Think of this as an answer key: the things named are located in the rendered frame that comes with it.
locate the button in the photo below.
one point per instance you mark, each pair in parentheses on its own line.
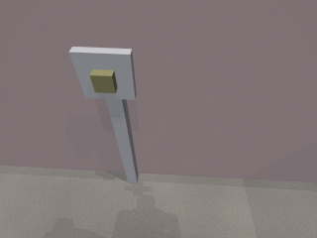
(104,80)

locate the panel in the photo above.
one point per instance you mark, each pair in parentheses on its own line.
(85,59)

